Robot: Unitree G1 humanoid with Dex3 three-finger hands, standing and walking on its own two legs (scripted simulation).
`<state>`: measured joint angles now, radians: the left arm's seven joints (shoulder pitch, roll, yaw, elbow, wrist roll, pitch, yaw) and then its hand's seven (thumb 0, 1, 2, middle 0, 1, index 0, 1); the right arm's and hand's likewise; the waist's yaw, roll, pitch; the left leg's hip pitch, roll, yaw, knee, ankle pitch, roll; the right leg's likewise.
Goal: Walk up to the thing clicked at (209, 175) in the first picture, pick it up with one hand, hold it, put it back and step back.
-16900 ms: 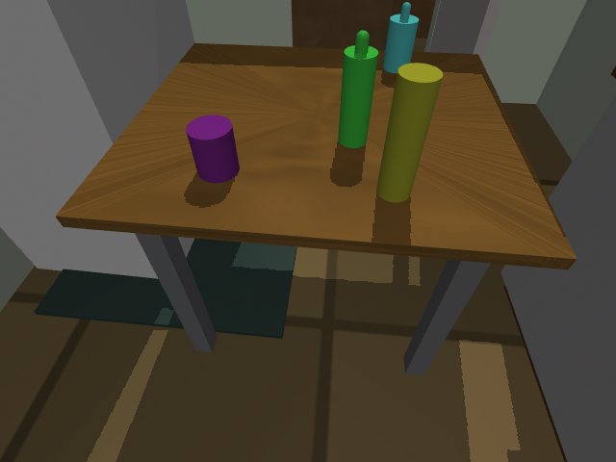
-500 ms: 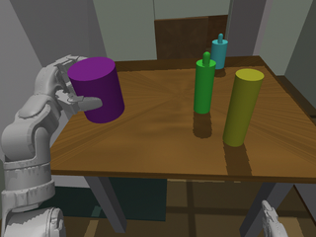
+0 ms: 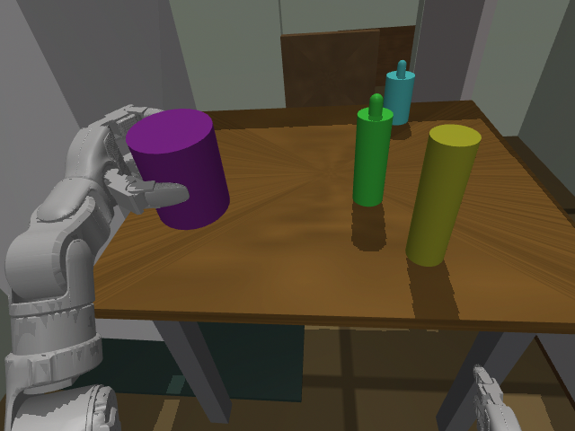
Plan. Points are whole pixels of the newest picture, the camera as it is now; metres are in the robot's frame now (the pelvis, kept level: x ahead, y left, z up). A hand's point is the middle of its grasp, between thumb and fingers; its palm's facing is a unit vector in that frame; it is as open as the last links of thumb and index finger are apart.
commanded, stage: hold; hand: left
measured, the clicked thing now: (183, 162) +0.36 +0.13 +0.27
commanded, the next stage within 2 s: crouch in 0.70 s
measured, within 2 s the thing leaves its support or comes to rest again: neither
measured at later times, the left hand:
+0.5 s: hand (155, 161) +0.35 +0.16 +0.28, palm faces +0.06 -1.00 -0.01, open 11.9 cm
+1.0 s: hand (160, 163) +0.36 +0.16 +0.27, palm faces +0.07 -1.00 +0.00, open 11.9 cm
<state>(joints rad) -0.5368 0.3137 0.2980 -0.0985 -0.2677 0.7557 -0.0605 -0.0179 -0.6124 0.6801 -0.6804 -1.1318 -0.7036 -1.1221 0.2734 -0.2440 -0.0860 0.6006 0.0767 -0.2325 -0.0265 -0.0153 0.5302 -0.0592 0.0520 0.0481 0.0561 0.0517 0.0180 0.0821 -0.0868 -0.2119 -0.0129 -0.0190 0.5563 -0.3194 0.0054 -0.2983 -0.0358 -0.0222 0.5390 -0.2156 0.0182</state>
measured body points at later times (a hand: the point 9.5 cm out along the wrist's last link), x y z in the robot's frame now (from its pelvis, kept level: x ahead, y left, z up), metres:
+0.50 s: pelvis +0.00 +0.00 +0.00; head -0.04 -0.03 +0.45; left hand +0.34 +0.22 +0.28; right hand +0.17 -0.26 -0.07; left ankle -0.01 +0.12 -0.73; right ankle +0.05 -0.13 -0.73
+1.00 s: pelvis +0.00 +0.00 +0.00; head -0.04 -0.03 +0.45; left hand +0.35 +0.21 +0.27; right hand +0.17 -0.26 -0.07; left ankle -0.01 +0.12 -0.73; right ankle +0.05 -0.13 -0.73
